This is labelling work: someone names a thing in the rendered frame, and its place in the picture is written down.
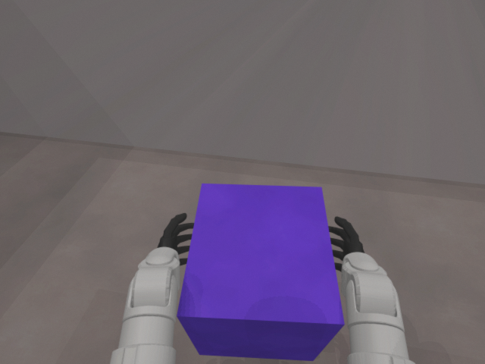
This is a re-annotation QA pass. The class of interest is robot right hand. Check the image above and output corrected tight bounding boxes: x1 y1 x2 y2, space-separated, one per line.
328 216 365 271

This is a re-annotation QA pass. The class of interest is carton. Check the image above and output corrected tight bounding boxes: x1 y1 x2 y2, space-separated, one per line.
177 184 345 361

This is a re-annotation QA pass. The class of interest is left robot forearm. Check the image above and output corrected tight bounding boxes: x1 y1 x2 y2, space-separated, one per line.
110 247 180 364

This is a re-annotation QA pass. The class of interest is robot left hand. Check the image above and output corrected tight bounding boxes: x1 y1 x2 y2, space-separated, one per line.
158 213 194 266

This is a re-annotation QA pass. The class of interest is right robot forearm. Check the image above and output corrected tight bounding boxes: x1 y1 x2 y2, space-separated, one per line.
341 252 415 364

